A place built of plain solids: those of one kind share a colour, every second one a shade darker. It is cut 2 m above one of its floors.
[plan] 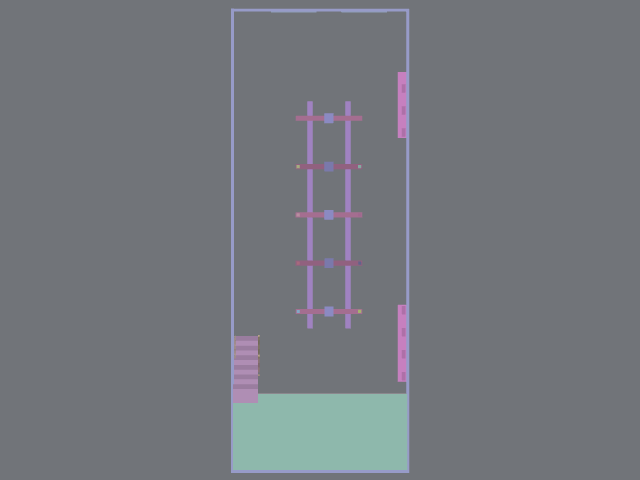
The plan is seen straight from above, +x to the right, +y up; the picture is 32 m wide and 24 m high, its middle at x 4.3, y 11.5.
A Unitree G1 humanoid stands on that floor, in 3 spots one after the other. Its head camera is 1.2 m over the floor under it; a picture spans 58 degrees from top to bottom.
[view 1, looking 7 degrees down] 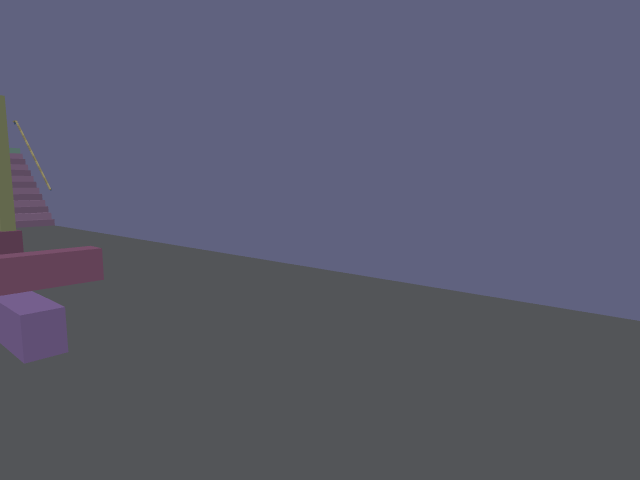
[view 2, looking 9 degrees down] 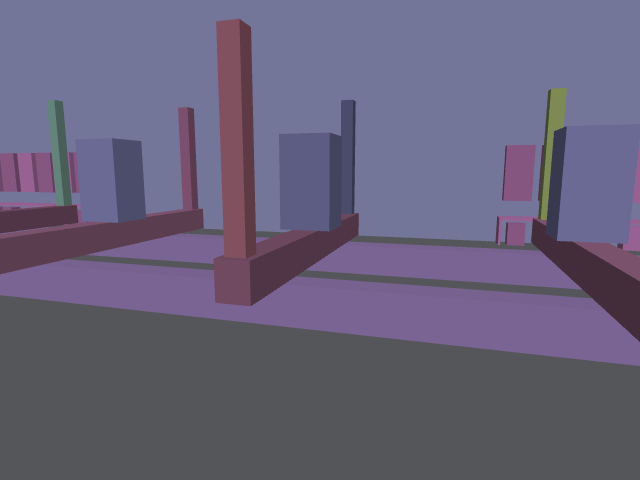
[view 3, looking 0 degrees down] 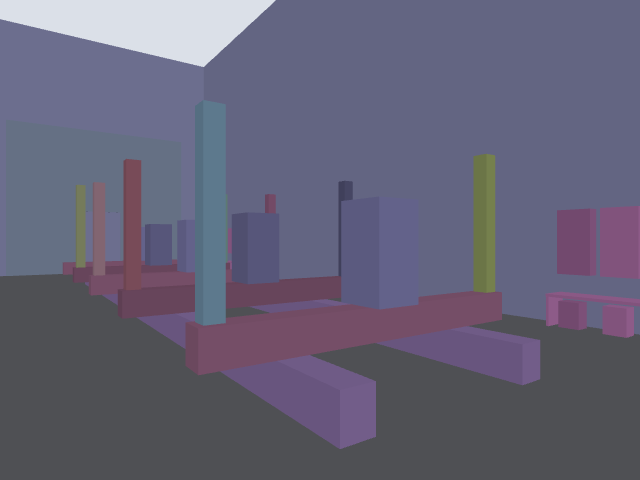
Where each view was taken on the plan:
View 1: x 4.75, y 21.82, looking -139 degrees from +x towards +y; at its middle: wall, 6.34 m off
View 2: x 0.64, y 9.00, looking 17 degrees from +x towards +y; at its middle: cross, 4.20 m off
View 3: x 2.14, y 5.11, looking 55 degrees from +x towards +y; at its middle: wall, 11.28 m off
